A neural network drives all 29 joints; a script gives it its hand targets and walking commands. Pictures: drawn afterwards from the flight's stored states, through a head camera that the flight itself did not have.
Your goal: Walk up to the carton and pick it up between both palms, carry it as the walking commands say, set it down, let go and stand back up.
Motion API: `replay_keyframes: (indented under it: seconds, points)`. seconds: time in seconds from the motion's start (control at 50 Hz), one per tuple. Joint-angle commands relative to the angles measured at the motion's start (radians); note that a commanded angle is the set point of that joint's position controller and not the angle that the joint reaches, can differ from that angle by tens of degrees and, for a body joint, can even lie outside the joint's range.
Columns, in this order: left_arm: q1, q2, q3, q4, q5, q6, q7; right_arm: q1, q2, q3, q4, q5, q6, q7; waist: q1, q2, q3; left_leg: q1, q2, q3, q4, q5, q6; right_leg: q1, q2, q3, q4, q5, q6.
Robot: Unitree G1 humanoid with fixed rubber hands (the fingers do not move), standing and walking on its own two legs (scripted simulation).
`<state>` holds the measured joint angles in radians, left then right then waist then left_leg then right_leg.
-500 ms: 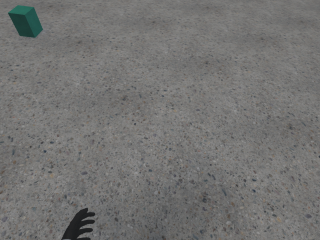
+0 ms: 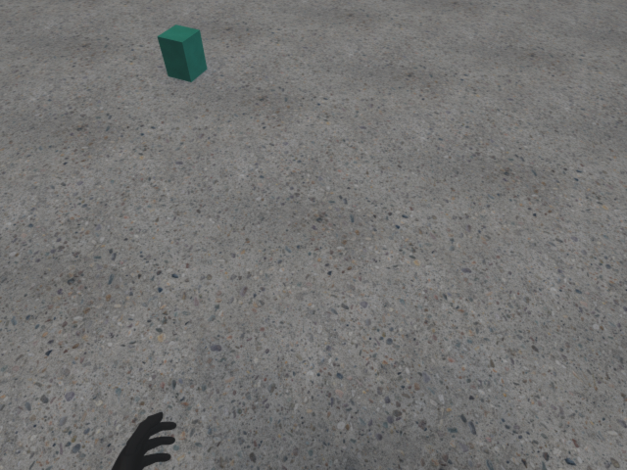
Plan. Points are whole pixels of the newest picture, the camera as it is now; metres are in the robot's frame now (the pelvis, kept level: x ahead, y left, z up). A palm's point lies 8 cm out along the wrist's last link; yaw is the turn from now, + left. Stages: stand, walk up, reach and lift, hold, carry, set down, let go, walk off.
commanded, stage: walk up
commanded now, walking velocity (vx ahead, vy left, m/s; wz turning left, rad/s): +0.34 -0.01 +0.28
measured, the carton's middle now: (183, 53) +2.39 +0.85 -0.66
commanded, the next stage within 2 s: none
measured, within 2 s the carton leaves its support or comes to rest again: neither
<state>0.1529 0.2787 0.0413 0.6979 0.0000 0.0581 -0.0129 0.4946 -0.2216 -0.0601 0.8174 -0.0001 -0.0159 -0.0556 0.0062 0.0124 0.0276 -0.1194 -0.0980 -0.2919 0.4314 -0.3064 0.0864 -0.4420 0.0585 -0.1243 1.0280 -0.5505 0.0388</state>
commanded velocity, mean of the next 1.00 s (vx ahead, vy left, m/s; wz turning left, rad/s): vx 0.13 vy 0.01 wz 0.30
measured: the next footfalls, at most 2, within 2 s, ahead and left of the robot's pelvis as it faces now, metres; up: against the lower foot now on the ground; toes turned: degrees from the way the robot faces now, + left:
right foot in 0.18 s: +0.10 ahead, -0.14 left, +0.00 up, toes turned -5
left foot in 1.18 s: +0.30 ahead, +0.12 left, +0.00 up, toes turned +8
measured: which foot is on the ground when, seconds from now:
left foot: down 0.00-0.18, up 0.20-1.00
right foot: up 0.00-0.16, down 0.18-1.00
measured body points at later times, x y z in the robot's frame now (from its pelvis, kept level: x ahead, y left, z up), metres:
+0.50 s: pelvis +0.08 -0.11 +0.01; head +0.09 -0.17 +0.45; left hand +0.14 +0.15 -0.08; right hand +0.16 -0.35 -0.16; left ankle +0.03 +0.12 -0.64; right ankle +0.06 -0.13 -0.75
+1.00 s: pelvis +0.16 -0.08 +0.00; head +0.17 -0.10 +0.45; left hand +0.21 +0.18 -0.11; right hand +0.23 -0.33 -0.15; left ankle +0.13 +0.09 -0.66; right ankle +0.06 -0.13 -0.75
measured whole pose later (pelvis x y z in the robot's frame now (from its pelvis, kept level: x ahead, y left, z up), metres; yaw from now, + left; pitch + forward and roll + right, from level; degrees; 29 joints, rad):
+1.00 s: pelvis +0.16 -0.08 +0.00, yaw +5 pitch -1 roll +3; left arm 0.35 0.18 0.04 0.73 0.00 0.00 0.01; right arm 0.33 -0.23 -0.06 0.86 0.00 0.03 0.00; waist 0.01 0.01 0.00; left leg -0.46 0.05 -0.01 1.05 -0.30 -0.03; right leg 0.05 0.00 -0.18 0.29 -0.34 -0.08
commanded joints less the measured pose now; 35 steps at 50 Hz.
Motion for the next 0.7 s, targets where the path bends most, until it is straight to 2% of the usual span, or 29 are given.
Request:
replay_keyframes:
  seconds: [0.0,0.02,0.04,0.06,0.08,0.12,0.14,0.16,0.18,0.22,0.26,0.3,0.32,0.34,0.36,0.38,0.4,0.44,0.46,0.48,0.5,0.52,0.54,0.56,0.58,0.6,0.64,0.66,0.68]
  points:
    - [-0.15,0.024,-0.008,-0.085,0.027,-0.053,-0.014,0.147,-0.162,0.006,-0.002,-0.017,-0.026,0.002,-0.121,0.192,-0.107,0.203,0.24,-0.221,-0.093,0.579,0.086,-0.128,-0.041,0.162,-0.126,0.095,0.019]
    - [-0.159,0.042,-0.002,-0.084,0.024,-0.056,-0.015,0.141,-0.151,0.006,0.004,-0.02,-0.028,0.011,-0.123,0.158,-0.045,0.205,0.239,-0.265,-0.118,0.51,0.08,-0.157,-0.037,0.168,-0.18,0.11,0.024]
    - [-0.184,0.042,0.002,-0.089,0.012,-0.067,-0.015,0.082,-0.175,-0.004,0.004,-0.025,-0.025,0.004,-0.116,0.158,0.015,0.16,0.247,-0.263,-0.086,0.627,0.074,-0.13,-0.052,0.19,-0.255,0.078,0.018]
    - [-0.164,0.042,0.005,-0.068,0.016,-0.067,-0.012,0.091,-0.169,0.002,0.023,-0.009,-0.023,0.003,-0.106,0.069,0.001,0.107,0.25,-0.273,-0.065,0.691,0.075,-0.034,-0.044,0.174,-0.29,0.095,0.01]
    - [-0.12,0.024,0.007,-0.067,0.013,-0.069,-0.013,0.089,-0.163,0.004,0.013,-0.011,-0.027,0.002,-0.087,0.092,-0.032,0.084,0.224,-0.224,-0.012,0.649,0.048,0.061,-0.053,0.178,-0.434,0.151,0.014]
    - [0.115,0.031,0.011,0.006,0.007,-0.069,0.002,-0.038,-0.161,-0.005,-0.037,-0.002,-0.031,0.001,0.042,0.141,-0.127,-0.206,0.122,-0.067,0.159,0.677,-0.042,0.524,-0.08,0.15,-0.587,0.409,-0.011]
    - [0.313,0.122,0.038,0.058,0.025,-0.079,0.013,-0.042,-0.102,0.01,-0.06,0.008,-0.043,0.006,0.127,-0.098,-0.264,-0.432,0.044,0.042,0.384,0.125,-0.072,0.828,-0.294,0.331,-0.658,0.467,-0.068]
    - [0.314,0.153,0.034,0.07,0.052,-0.076,0.028,-0.012,-0.048,0.026,-0.065,0.007,-0.036,0.006,0.091,-0.232,-0.309,-0.526,0.011,0.171,0.516,-0.251,-0.092,0.876,-0.495,0.38,-0.622,0.837,-0.139]
    - [0.3,0.163,0.038,0.096,0.038,-0.074,0.032,-0.077,-0.059,0.025,-0.077,-0.007,-0.022,0.009,0.077,-0.195,-0.24,-0.533,0.07,0.167,0.64,-0.317,-0.105,0.767,-0.54,0.454,-0.661,0.827,-0.181]
    - [0.168,0.101,0.017,0.107,0.016,-0.078,0.041,0.008,-0.06,-0.002,-0.01,-0.031,0.018,0.013,-0.053,-0.136,-0.063,-0.361,0.119,0.179,0.715,-0.309,-0.129,0.393,-0.495,0.291,-0.607,1.315,-0.162]
    - [0.114,0.05,-0.002,0.077,0.01,-0.075,0.045,-0.041,-0.063,-0.002,-0.024,-0.019,0.051,0.029,-0.086,-0.108,0.017,-0.327,0.119,0.21,0.781,-0.197,-0.134,0.222,-0.395,0.157,-0.662,1.205,-0.119]
    - [0.148,0.031,0.007,0.065,0.021,-0.065,0.043,-0.076,-0.055,0.015,0.004,-0.019,0.071,0.055,-0.044,-0.162,0.05,-0.349,0.12,0.245,0.805,-0.057,-0.128,0.15,-0.36,0.145,-0.793,0.657,-0.097]
    - [0.157,0.037,0.006,0.041,0.023,-0.061,0.05,-0.079,-0.042,0.017,-0.002,-0.024,0.07,0.062,-0.047,-0.148,0.07,-0.408,0.112,0.262,0.758,-0.016,-0.13,0.207,-0.343,0.152,-0.803,0.596,-0.054]
    - [0.163,0.054,0.011,0.035,0.032,-0.058,0.048,-0.101,-0.066,0.014,-0.014,-0.011,0.072,0.064,-0.034,-0.18,0.028,-0.382,0.133,0.258,0.742,0.004,-0.147,0.213,-0.337,0.132,-0.861,0.327,-0.075]
    - [0.137,0.034,0.004,0.026,0.026,-0.061,0.045,-0.068,-0.045,0.013,0.0,-0.014,0.057,0.066,-0.067,-0.149,0.053,-0.422,0.119,0.262,0.715,0.047,-0.147,0.244,-0.323,0.114,-0.84,0.471,-0.065]
    - [0.196,0.041,0.015,0.048,0.021,-0.063,0.042,-0.09,-0.052,0.02,0.002,-0.01,0.057,0.072,-0.034,-0.178,0.002,-0.422,0.133,0.273,0.704,0.072,-0.147,0.331,-0.311,0.065,-0.82,0.516,-0.047]
    - [0.188,0.021,0.005,0.027,0.023,-0.066,0.044,-0.097,-0.053,0.017,-0.005,-0.004,0.061,0.068,-0.045,-0.156,0.024,-0.446,0.127,0.281,0.7,0.071,-0.163,0.342,-0.316,0.046,-0.785,0.721,-0.059]
    - [0.196,0.034,0.008,0.036,0.022,-0.074,0.045,-0.079,-0.06,0.015,0.029,-0.004,0.058,0.056,-0.051,-0.146,-0.021,-0.429,0.12,0.277,0.711,0.041,-0.163,0.372,-0.311,0.008,-0.749,0.799,-0.074]
    - [0.254,0.051,0.021,0.047,0.011,-0.073,0.039,-0.078,-0.068,0.022,0.002,0.0,0.056,0.067,-0.019,-0.212,-0.042,-0.478,0.124,0.286,0.704,0.069,-0.165,0.443,-0.289,0.03,-0.802,0.557,-0.041]
    - [0.247,0.046,0.018,0.045,0.007,-0.065,0.041,-0.1,-0.062,0.017,0.009,-0.002,0.059,0.072,-0.02,-0.22,-0.018,-0.507,0.122,0.288,0.724,0.079,-0.17,0.484,-0.297,0.025,-0.791,0.678,0.008]
    - [0.232,0.025,0.014,0.027,0.01,-0.067,0.046,-0.083,-0.077,0.011,0.019,-0.017,0.064,0.066,-0.034,-0.148,-0.02,-0.515,0.127,0.278,0.694,0.063,-0.158,0.495,-0.279,-0.003,-0.742,0.825,0.03]
    - [0.222,0.066,0.026,0.027,0.013,-0.066,0.044,-0.083,-0.091,0.006,0.026,0.004,0.062,0.066,-0.038,-0.202,-0.034,-0.515,0.134,0.276,0.721,0.038,-0.179,0.504,-0.321,0.008,-0.77,0.708,-0.027]
    - [0.234,0.051,0.023,0.036,0.018,-0.066,0.044,-0.102,-0.07,0.006,0.021,-0.003,0.064,0.062,-0.024,-0.134,-0.027,-0.489,0.148,0.278,0.703,0.044,-0.176,0.482,-0.351,0.025,-0.778,0.746,-0.016]
    - [0.277,0.071,0.035,0.041,0.01,-0.063,0.044,-0.126,-0.089,0.01,0.007,0.002,0.065,0.063,-0.004,-0.178,-0.057,-0.539,0.14,0.295,0.718,0.045,-0.171,0.58,-0.332,0.039,-0.812,0.572,-0.011]
    - [0.267,0.059,0.019,0.043,0.008,-0.064,0.051,-0.081,-0.071,0.006,0.025,-0.005,0.06,0.056,-0.021,-0.14,-0.029,-0.501,0.155,0.273,0.682,0.035,-0.164,0.537,-0.327,0.023,-0.775,0.743,-0.021]
    - [0.271,0.058,0.026,0.046,0.014,-0.067,0.046,-0.098,-0.085,0.009,0.01,-0.001,0.057,0.062,-0.008,-0.171,-0.038,-0.53,0.161,0.275,0.677,0.042,-0.181,0.574,-0.347,0.036,-0.799,0.653,-0.031]
    - [0.243,0.059,0.029,0.044,0.021,-0.06,0.042,-0.138,-0.072,0.022,-0.005,0.001,0.054,0.064,-0.016,-0.166,-0.032,-0.567,0.18,0.278,0.621,0.011,-0.184,0.609,-0.358,0.005,-0.794,0.679,-0.12]
    - [0.223,0.041,0.023,0.041,0.029,-0.061,0.041,-0.142,-0.064,0.019,-0.015,-0.003,0.048,0.065,-0.01,-0.147,0.004,-0.536,0.178,0.305,0.6,0.024,-0.186,0.553,-0.349,0.005,-0.78,0.749,-0.121]
    - [0.273,0.043,0.031,0.063,0.037,-0.065,0.038,-0.161,-0.053,0.026,-0.028,0.0,0.045,0.065,0.012,-0.122,-0.007,-0.544,0.182,0.297,0.591,0.008,-0.174,0.555,-0.373,0.035,-0.815,0.594,-0.148]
